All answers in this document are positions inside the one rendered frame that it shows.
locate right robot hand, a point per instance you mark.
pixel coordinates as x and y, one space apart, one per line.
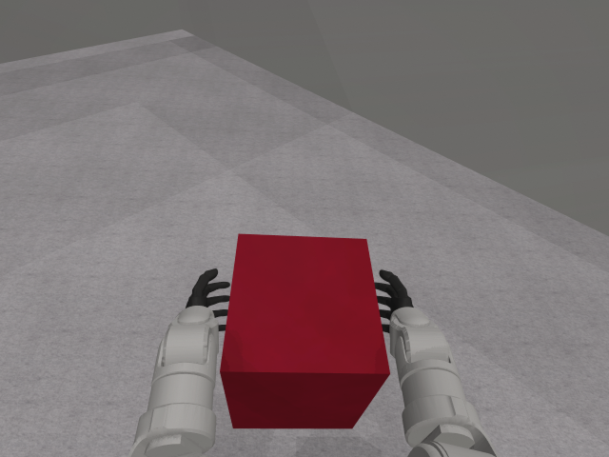
397 292

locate left robot hand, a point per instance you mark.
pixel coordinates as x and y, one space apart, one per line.
201 291

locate carton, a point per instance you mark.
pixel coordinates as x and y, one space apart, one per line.
304 344

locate left robot forearm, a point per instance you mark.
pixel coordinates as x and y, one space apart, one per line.
179 418

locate right robot forearm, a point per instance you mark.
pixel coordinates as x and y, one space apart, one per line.
435 407

